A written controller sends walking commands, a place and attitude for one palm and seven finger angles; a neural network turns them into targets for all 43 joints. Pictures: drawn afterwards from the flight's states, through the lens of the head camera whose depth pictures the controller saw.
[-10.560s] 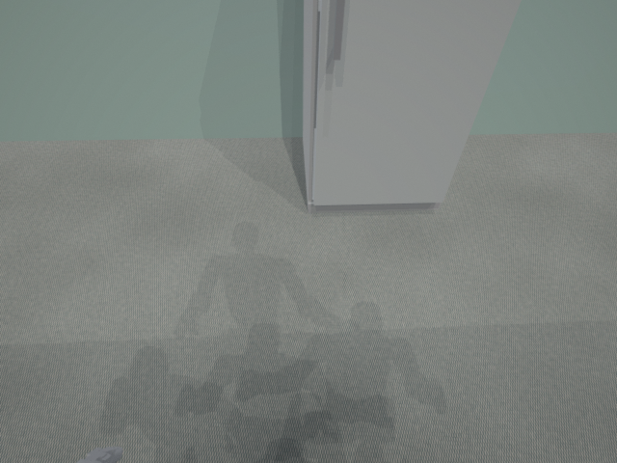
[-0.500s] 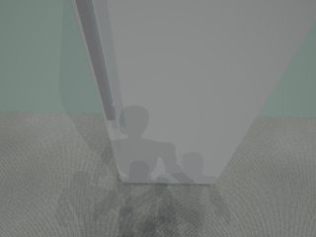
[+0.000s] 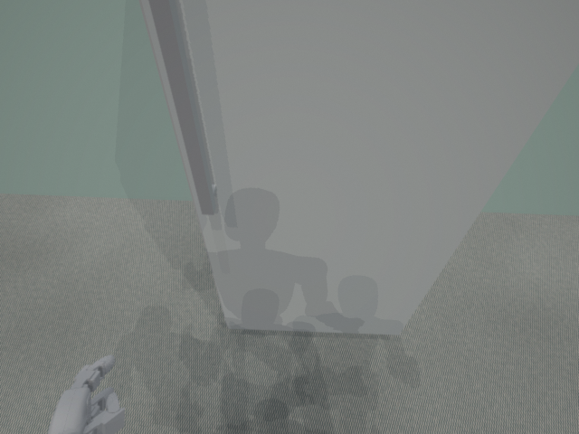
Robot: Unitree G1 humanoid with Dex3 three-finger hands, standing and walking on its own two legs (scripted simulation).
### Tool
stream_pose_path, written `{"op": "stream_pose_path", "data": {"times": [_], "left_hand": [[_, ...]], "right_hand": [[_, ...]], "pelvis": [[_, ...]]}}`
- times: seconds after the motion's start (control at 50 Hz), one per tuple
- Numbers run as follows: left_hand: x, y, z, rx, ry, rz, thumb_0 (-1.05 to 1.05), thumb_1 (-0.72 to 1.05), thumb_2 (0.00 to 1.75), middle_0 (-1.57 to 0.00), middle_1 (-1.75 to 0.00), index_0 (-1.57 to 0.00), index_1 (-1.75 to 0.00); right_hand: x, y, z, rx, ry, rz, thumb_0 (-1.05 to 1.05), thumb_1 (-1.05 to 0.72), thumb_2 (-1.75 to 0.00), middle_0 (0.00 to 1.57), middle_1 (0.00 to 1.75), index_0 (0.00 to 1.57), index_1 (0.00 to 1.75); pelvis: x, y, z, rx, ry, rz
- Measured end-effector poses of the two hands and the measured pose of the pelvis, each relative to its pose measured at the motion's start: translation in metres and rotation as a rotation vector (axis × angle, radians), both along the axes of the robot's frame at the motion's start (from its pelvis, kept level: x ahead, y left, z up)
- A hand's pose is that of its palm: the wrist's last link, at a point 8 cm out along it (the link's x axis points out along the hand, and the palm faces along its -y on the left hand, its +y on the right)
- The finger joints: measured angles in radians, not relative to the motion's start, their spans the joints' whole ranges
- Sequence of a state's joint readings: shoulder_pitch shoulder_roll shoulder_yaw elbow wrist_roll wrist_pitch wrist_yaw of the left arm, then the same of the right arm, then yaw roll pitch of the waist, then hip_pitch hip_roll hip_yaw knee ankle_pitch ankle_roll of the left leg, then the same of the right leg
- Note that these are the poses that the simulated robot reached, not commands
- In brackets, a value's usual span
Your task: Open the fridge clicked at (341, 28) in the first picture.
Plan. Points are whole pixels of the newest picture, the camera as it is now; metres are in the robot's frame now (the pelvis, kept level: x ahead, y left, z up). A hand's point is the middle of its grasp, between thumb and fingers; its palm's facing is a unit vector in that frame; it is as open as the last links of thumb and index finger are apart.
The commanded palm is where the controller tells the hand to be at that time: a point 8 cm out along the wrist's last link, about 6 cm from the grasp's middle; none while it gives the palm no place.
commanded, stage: raise the hand to about handle height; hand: left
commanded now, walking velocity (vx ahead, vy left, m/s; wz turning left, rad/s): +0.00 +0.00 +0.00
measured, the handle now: (186, 85) +0.50 +0.19 +0.22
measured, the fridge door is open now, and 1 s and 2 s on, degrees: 0 0 0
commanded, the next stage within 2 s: move the hooked fingers beside the handle in 2.00 s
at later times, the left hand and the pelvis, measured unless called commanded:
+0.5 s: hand (110, 371) +0.19 +0.25 +0.00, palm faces +0.06 -1.00 -0.05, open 9.6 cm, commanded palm +0.15 +0.31 +0.02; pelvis -0.02 +0.00 -0.07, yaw +1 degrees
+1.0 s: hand (83, 306) +0.23 +0.28 +0.08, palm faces +0.11 -0.99 -0.07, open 12.6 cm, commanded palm +0.19 +0.32 +0.09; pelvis +0.00 +0.01 -0.03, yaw +1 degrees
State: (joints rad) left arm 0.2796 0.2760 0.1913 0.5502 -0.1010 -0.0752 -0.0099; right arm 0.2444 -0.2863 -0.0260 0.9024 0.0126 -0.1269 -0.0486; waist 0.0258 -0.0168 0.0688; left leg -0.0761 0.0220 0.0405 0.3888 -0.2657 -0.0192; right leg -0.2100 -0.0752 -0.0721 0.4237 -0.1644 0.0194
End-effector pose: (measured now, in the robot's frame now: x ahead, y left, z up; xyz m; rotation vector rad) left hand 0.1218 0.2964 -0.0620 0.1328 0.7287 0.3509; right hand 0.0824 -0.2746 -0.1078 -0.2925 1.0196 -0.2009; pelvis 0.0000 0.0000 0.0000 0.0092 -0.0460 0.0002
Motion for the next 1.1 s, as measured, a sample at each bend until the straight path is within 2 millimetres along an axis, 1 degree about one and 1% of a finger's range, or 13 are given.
{"op": "stream_pose_path", "data": {"times": [0.06, 0.08, 0.12, 0.16, 0.2, 0.24, 0.28, 0.36, 0.5, 0.56, 0.64, 0.82, 1.1], "left_hand": [[0.034, 0.001, 0.049, 0.009, -0.386, -0.024, 0.01, 0.86, 0.88, -0.21, -0.33, -0.21, -0.33], [0.040, 0.000, 0.059, 0.010, -0.486, -0.051, 0.01, 0.85, 0.88, -0.21, -0.34, -0.21, -0.34], [0.045, -0.001, 0.067, 0.014, -0.638, -0.127, 0.01, 0.82, 0.86, -0.21, -0.36, -0.21, -0.36], [0.042, -0.003, 0.061, 0.015, -0.715, -0.219, 0.00, 0.78, 0.85, -0.21, -0.38, -0.21, -0.38], [0.034, 0.000, 0.046, -0.012, -0.715, -0.280, 0.00, 0.74, 0.83, -0.21, -0.40, -0.22, -0.41], [0.024, 0.005, 0.031, -0.063, -0.683, -0.277, 0.00, 0.70, 0.81, -0.22, -0.43, -0.22, -0.44], [0.015, 0.011, 0.023, -0.098, -0.667, -0.240, 0.01, 0.65, 0.80, -0.22, -0.46, -0.23, -0.46], [0.011, 0.014, 0.029, -0.086, -0.691, -0.210, 0.01, 0.56, 0.76, -0.22, -0.52, -0.23, -0.52], [0.039, 0.008, 0.062, -0.069, -0.703, -0.308, 0.01, 0.40, 0.69, -0.23, -0.62, -0.24, -0.63], [0.050, 0.012, 0.075, -0.063, -0.687, -0.315, 0.01, 0.33, 0.66, -0.24, -0.67, -0.25, -0.67], [0.055, 0.019, 0.092, -0.047, -0.687, -0.291, 0.01, 0.24, 0.62, -0.25, -0.73, -0.25, -0.73], [0.062, 0.026, 0.112, -0.037, -0.705, -0.271, 0.00, 0.03, 0.53, -0.26, -0.86, -0.27, -0.87], [0.096, 0.036, 0.160, -0.023, -0.760, -0.266, -0.01, -0.30, 0.39, -0.29, -1.07, -0.29, -1.08]], "right_hand": [[0.021, 0.013, 0.005, 0.039, -0.168, 0.024, 0.01, -0.91, -0.90, 0.20, 0.30, 0.20, 0.30], [0.028, 0.017, 0.005, 0.053, -0.217, 0.035, 0.01, -0.91, -0.90, 0.20, 0.30, 0.20, 0.30], [0.044, 0.023, 0.003, 0.077, -0.305, 0.063, 0.01, -0.90, -0.90, 0.20, 0.30, 0.20, 0.30], [0.058, 0.026, -0.001, 0.088, -0.379, 0.098, 0.01, -0.90, -0.90, 0.20, 0.30, 0.20, 0.30], [0.071, 0.027, -0.007, 0.087, -0.430, 0.132, 0.01, -0.90, -0.90, 0.21, 0.30, 0.20, 0.30], [0.082, 0.027, -0.011, 0.073, -0.459, 0.157, 0.01, -0.90, -0.90, 0.21, 0.30, 0.20, 0.30], [0.090, 0.028, -0.014, 0.051, -0.472, 0.179, 0.01, -0.90, -0.90, 0.21, 0.30, 0.20, 0.30], [0.097, 0.032, -0.018, 0.016, -0.461, 0.208, 0.02, -0.90, -0.90, 0.21, 0.30, 0.20, 0.30], [0.091, 0.049, -0.017, 0.042, -0.431, 0.181, 0.02, -0.90, -0.90, 0.21, 0.30, 0.20, 0.30], [0.086, 0.057, -0.012, 0.068, -0.434, 0.158, 0.02, -0.90, -0.90, 0.21, 0.30, 0.20, 0.30], [0.079, 0.063, -0.006, 0.090, -0.437, 0.141, 0.02, -0.90, -0.90, 0.21, 0.30, 0.20, 0.30], [0.077, 0.058, 0.004, 0.062, -0.424, 0.152, 0.02, -0.90, -0.90, 0.21, 0.30, 0.20, 0.30], [0.095, 0.057, 0.026, 0.065, -0.478, 0.146, 0.02, -0.90, -0.90, 0.21, 0.30, 0.20, 0.30]], "pelvis": [[-0.005, -0.003, -0.008, 0.003, 0.045, 0.008], [-0.007, -0.004, -0.012, 0.006, 0.068, 0.006], [-0.012, -0.007, -0.025, 0.011, 0.120, -0.003], [-0.017, -0.009, -0.040, 0.014, 0.165, -0.008], [-0.021, -0.010, -0.054, 0.014, 0.195, -0.010], [-0.023, -0.010, -0.065, 0.011, 0.212, -0.008], [-0.023, -0.009, -0.072, 0.001, 0.220, -0.003], [-0.021, -0.006, -0.077, -0.025, 0.222, 0.013], [-0.018, 0.000, -0.069, -0.049, 0.211, 0.028], [-0.015, 0.003, -0.062, -0.048, 0.205, 0.025], [-0.011, 0.006, -0.054, -0.043, 0.196, 0.019], [-0.005, 0.011, -0.042, -0.042, 0.159, 0.021], [0.006, 0.007, -0.024, -0.037, 0.097, 0.021]]}}
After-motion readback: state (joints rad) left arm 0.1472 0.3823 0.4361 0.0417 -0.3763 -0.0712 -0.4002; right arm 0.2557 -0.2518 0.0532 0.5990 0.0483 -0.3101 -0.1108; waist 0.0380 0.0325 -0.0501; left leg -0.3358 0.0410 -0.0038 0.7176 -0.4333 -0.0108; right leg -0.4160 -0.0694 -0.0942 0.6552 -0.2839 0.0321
